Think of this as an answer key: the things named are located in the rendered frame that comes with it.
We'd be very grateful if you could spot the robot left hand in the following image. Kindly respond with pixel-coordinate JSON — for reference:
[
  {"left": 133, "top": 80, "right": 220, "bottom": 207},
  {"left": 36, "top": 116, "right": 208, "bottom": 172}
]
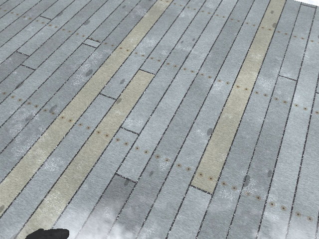
[{"left": 25, "top": 228, "right": 70, "bottom": 239}]

